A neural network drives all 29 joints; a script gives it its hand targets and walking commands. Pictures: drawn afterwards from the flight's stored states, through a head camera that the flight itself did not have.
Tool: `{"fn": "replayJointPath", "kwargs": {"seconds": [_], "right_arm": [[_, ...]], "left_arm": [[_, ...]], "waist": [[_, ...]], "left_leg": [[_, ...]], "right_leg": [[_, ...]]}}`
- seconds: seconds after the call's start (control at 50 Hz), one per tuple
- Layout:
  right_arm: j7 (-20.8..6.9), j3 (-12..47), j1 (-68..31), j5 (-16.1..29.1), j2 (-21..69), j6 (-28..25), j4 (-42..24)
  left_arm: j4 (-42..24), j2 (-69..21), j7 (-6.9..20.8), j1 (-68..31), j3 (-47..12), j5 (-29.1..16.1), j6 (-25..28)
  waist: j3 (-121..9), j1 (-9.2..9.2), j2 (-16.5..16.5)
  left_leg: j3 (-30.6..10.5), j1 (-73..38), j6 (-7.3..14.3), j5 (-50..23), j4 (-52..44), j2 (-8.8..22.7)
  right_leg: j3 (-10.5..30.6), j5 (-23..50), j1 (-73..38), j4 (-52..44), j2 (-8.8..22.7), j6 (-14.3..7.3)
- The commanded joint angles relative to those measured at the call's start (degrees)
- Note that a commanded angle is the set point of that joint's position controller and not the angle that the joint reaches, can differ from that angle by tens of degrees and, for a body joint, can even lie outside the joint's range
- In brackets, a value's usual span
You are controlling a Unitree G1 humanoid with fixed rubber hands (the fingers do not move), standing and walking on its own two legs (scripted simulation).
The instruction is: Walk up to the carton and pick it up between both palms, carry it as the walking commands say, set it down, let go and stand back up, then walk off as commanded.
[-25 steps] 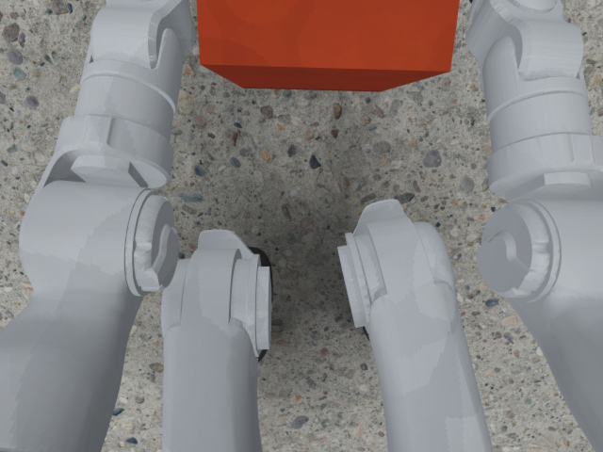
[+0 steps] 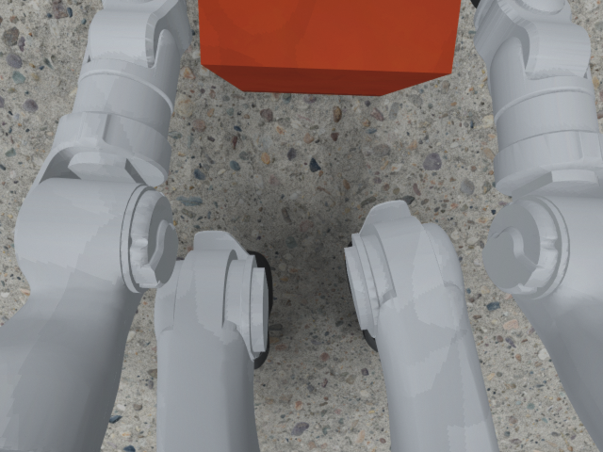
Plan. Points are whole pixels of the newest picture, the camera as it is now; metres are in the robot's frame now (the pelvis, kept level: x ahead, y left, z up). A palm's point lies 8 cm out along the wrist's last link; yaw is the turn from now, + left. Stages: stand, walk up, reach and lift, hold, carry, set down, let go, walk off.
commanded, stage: set down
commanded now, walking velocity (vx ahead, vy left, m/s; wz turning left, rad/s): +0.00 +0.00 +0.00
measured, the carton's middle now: out of the picture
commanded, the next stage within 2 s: none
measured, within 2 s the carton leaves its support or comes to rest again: neither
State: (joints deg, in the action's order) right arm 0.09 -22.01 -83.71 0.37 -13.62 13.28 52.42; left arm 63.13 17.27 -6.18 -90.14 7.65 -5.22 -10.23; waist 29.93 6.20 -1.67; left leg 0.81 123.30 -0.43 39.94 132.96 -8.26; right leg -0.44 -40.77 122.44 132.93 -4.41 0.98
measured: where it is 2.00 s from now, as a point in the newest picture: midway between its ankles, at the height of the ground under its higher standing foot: (312, 320)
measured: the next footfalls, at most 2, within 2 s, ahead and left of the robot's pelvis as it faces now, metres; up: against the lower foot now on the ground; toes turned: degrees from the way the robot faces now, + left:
none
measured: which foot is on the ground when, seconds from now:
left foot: down 0.00-1.00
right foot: down 0.00-1.00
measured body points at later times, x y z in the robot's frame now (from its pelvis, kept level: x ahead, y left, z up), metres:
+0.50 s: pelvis +0.00 +0.00 +0.00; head +0.38 -0.02 +0.23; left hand +0.59 +0.09 -0.18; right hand +0.55 -0.23 -0.17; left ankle +0.09 +0.10 -0.32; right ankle +0.09 -0.11 -0.32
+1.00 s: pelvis -0.01 +0.00 +0.02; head +0.37 -0.03 +0.25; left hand +0.61 +0.11 -0.12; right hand +0.56 -0.25 -0.12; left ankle +0.09 +0.10 -0.32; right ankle +0.09 -0.11 -0.32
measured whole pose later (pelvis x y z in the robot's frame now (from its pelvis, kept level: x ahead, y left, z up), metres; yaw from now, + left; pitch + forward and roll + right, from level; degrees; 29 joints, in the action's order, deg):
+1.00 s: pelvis -0.01 +0.00 +0.02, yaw -2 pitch +31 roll +0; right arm 7.2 -10.8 -87.0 12.8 -21.9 13.0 50.3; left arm 52.0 24.3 -8.8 -90.3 4.6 -10.5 -14.1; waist 30.0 5.1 0.1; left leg 1.7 120.7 0.7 38.7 128.2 -4.4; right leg -1.6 -37.0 121.8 127.6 -2.7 -1.3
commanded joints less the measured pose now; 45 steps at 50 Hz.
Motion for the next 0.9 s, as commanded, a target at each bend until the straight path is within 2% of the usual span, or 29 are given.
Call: {"fn": "replayJointPath", "kwargs": {"seconds": [0.0,0.1,0.18,0.24,0.3,0.32,0.38,0.48,0.54,0.6,0.66,0.68,0.74,0.78,0.88], "right_arm": [[-12.87,20.1,-31.74,3.81,42.6,-0.24,-4.47],[-11.35,17.54,-29.84,2.77,35.4,-1.06,-4.1],[-8.71,13.75,-27.29,1.4,26.52,-2.41,-2.64],[-4.93,8.98,-24.69,0.13,14.18,-4.06,-1.64],[0.92,3.73,-21.82,0.14,-5.07,-6.21,-1.43],[2.71,3.0,-22.4,0.28,-9.32,-6.76,-1.23],[5.38,4.18,-22.1,2.53,-13.4,-7.97,0.41],[6.02,6.7,-19.23,6.14,-14.21,-8.8,4.11],[5.91,7.23,-18.17,7.86,-14.86,-9.1,4.23],[5.77,8.1,-19.96,9.89,-16.14,-9.33,1.2],[5.68,9.08,-22.12,11.4,-17.98,-8.91,-0.58],[5.61,9.64,-22.61,11.89,-18.31,-8.64,-0.59],[6.05,10.83,-24.65,13.24,-19.34,-7.82,-5.63],[6.46,11.62,-24.59,14.23,-19.31,-6.76,-8.67],[7.05,10.39,-20.67,12.97,-19.52,-2.72,-7.92]], "left_arm": [[-8.62,-48.04,12.78,-30.18,-11.94,-2.64,0.56],[-9.06,-41.15,11.24,-29.3,-10.56,-2.23,1.13],[-8.62,-31.66,8.94,-27.63,-8.41,-1.54,2.01],[-9.0,-18.86,5.88,-26.43,-5.95,-1.04,3.13],[-9.79,-0.02,1.08,-23.56,-2.69,-0.18,4.18],[-9.78,3.63,-0.31,-23.89,-2.29,-0.21,4.23],[-8.79,8.61,-2.11,-23.4,-2.25,-0.65,4.08],[-6.29,10.39,-2.04,-19.62,-1.89,-1.53,4.35],[-7.33,10.42,-1.45,-19.13,-2.67,-2.37,4.65],[-11.08,10.58,-1.05,-21.2,-4.45,-4.64,4.88],[-11.93,12.12,-0.94,-22.73,-5.34,-6.57,4.49],[-11.75,12.51,-0.96,-22.91,-5.36,-6.94,4.27],[-16.06,14.77,-1.37,-24.67,-5.04,-7.73,3.58],[-18.66,15.85,-1.87,-24.58,-4.59,-7.66,2.55],[-18.61,15.54,-2.6,-22.56,-2.6,-5.4,-1.52]], "waist": [[-60.15,3.09,-1.59],[-60.66,3.12,-2.14],[-62.01,3.38,-2.19],[-64.92,3.65,-2.11],[-71.46,3.7,-2.21],[-74.22,3.7,-2.15],[-77.7,3.04,-2.3],[-79.74,1.71,-2.24],[-81.7,1.91,-3.36],[-85.79,2.54,-3.72],[-87.56,2.63,-2.81],[-87.17,2.15,-2.67],[-94.84,1.61,-1.16],[-100.95,0.96,-1.22],[-102.61,0.99,-3.37]], "left_leg": [[0.07,-25.35,2.0,-23.48,-10.31,-1.36],[0.03,-27.37,1.45,-23.94,-10.33,-1.03],[-0.03,-29.3,0.79,-24.51,-10.34,-0.51],[0.16,-30.93,-0.07,-25.22,-10.28,0.22],[0.19,-33.31,-1.09,-27.31,-10.64,1.06],[0.04,-33.87,-1.25,-28.17,-10.5,1.46],[-0.14,-33.41,-1.24,-29.11,-10.26,2.41],[0.36,-30.63,-1.01,-30.09,-10.76,3.06],[0.47,-30.35,-0.98,-30.92,-10.74,3.51],[0.37,-31.46,-0.73,-32.27,-10.37,3.91],[0.05,-32.3,-0.09,-31.39,-10.11,4.29],[0.3,-32.06,0.08,-30.66,-10.15,4.37],[0.45,-35.43,0.76,-31.27,-10.5,4.36],[0.96,-39.0,1.09,-32.22,-11.35,4.12],[1.99,-41.56,1.18,-27.89,-14.95,3.66]], "right_leg": [[-0.63,29.76,-28.06,-12.89,-1.33,-1.62],[-1.05,29.48,-28.32,-12.61,-1.05,-1.48],[-1.31,29.95,-29.71,-12.34,-0.6,-1.08],[-1.47,31.01,-31.9,-12.4,-0.1,-0.78],[-1.55,33.91,-35.73,-12.69,0.7,-0.35],[-1.46,35.01,-36.4,-12.83,0.82,-0.08],[-1.12,37.52,-37.13,-12.89,0.8,0.5],[-0.34,41.57,-38.53,-12.83,1.22,0.48],[-0.02,43.36,-38.94,-12.65,1.48,0.14],[0.29,45.4,-40.41,-12.1,1.82,-0.36],[0.59,44.32,-40.98,-11.96,2.25,-0.46],[0.77,43.16,-40.73,-12.13,2.37,-0.48],[0.65,44.01,-45.02,-12.6,2.56,-0.33],[0.1,44.49,-47.65,-13.43,2.55,-0.34],[-1.17,37.8,-46.14,-17.02,2.43,-0.62]]}}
